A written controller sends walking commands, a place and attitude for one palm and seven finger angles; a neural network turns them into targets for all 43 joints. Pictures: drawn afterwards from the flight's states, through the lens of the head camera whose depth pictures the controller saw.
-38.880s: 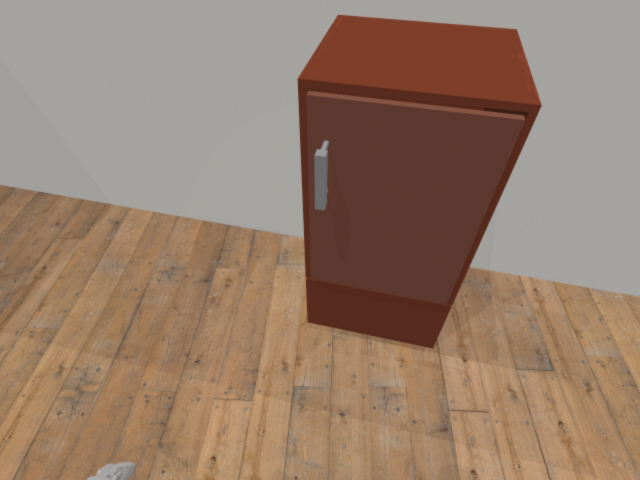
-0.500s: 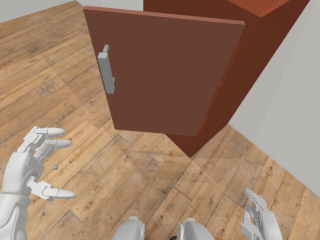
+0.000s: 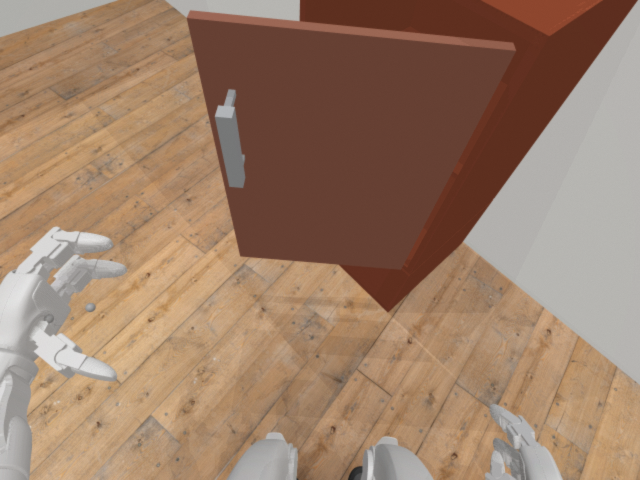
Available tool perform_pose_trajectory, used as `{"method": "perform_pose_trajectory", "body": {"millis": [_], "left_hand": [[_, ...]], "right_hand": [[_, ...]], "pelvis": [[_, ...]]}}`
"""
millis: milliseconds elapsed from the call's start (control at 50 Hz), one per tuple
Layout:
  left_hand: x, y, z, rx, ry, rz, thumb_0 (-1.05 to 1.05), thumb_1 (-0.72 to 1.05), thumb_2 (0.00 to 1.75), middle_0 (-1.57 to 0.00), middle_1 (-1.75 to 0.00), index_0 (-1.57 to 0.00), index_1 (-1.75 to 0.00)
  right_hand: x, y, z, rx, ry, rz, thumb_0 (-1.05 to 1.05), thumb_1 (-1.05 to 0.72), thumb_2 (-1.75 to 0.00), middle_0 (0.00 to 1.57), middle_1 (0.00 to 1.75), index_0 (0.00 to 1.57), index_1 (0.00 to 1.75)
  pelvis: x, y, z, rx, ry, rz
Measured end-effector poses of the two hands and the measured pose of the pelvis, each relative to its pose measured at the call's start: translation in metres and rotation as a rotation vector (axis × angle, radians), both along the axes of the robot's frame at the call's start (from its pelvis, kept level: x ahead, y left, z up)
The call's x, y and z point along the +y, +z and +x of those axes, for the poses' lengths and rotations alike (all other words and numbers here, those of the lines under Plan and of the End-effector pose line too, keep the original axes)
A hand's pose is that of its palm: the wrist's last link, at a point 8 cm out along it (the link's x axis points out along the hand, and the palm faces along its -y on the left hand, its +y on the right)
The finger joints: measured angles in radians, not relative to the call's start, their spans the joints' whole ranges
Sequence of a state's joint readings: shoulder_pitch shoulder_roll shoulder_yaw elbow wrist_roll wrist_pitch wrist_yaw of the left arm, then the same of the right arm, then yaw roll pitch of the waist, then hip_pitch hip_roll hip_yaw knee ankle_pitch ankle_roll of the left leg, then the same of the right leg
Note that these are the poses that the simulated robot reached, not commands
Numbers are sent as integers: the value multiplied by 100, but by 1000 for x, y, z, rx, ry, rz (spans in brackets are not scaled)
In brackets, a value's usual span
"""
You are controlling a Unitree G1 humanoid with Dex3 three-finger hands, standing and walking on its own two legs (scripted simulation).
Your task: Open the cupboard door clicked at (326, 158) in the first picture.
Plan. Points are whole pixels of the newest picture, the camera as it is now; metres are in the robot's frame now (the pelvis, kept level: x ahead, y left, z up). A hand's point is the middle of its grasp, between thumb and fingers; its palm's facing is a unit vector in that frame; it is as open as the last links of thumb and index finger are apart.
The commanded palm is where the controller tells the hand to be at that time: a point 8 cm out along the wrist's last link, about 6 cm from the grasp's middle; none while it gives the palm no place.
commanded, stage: raise the hand with hooked fingers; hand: left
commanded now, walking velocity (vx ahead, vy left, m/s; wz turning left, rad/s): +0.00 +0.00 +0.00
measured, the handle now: (234, 140) +0.58 +0.18 +0.02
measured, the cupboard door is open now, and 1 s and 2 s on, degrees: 44 44 44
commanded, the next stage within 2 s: move the hooked fingers beside the handle in 0.36 s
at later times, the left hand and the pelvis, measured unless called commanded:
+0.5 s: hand (110, 316) +0.28 +0.25 +0.04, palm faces +0.01 -1.00 -0.06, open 14.0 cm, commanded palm +0.26 +0.30 +0.04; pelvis +0.00 -0.02 +0.00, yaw +1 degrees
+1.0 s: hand (141, 256) +0.36 +0.25 +0.04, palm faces +0.02 -1.00 -0.06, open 14.0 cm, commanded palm +0.34 +0.29 +0.04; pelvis +0.00 -0.04 -0.01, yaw -1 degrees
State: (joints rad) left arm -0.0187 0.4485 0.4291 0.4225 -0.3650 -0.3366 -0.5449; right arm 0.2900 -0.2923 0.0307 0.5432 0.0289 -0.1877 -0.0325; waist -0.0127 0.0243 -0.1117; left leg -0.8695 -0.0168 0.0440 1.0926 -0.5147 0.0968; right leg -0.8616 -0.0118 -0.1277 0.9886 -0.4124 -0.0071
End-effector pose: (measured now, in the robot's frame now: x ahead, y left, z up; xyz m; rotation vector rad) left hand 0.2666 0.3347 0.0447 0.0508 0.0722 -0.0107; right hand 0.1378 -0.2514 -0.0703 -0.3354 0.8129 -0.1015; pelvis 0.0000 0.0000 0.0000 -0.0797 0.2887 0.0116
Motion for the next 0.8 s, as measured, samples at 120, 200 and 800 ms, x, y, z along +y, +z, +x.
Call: {"method": "perform_pose_trajectory", "body": {"millis": [120, 200, 800], "left_hand": [[-7, -2, -4, -21, 2, 4, -1, -50, 30, -30, -120, -30, -120], [-10, -4, -6, -25, 17, 6, -1, -50, 30, -30, -120, -30, -120], [-43, 6, 46, -47, -17, 10, -1, -50, 30, -31, -120, -30, -120]], "right_hand": [[-6, 3, -6, 7, 0, -11, 1, -90, -90, 20, 30, 20, 30], [-8, 2, -5, 6, 4, -8, 1, -90, -90, 20, 30, 20, 30], [-40, -18, -3, 23, -31, 12, 1, -90, -90, 20, 30, 20, 30]], "pelvis": [[-2, 0, -1, -1, -2, 4], [-5, -1, -2, -3, 2, 5], [-39, -8, -1, 25, -9, 29]]}}
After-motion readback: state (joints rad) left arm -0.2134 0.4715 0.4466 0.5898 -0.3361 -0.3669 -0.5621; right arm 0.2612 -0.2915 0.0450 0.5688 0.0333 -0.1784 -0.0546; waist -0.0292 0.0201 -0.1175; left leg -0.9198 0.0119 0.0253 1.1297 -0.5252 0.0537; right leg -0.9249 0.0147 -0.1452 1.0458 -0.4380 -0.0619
